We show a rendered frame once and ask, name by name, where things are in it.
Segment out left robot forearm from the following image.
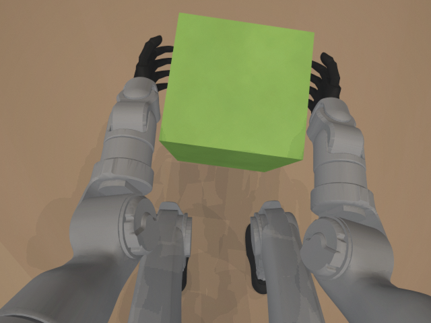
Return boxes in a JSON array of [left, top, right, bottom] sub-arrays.
[[69, 77, 160, 243]]

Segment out robot left upper arm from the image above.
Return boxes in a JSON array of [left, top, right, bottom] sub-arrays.
[[0, 193, 160, 323]]

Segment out carton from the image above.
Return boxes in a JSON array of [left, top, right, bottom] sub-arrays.
[[159, 13, 314, 172]]

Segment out left robot hand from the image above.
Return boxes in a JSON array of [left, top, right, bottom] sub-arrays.
[[134, 35, 174, 91]]

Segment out left robot thigh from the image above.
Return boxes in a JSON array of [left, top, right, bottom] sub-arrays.
[[127, 209, 192, 323]]

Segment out robot right upper arm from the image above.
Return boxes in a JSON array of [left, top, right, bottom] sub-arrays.
[[300, 215, 431, 323]]

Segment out right robot forearm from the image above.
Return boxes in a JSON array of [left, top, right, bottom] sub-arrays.
[[306, 98, 388, 239]]

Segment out right robot shin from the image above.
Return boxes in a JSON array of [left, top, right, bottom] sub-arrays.
[[255, 201, 300, 279]]

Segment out right robot hand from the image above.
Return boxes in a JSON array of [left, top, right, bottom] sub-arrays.
[[308, 52, 341, 113]]

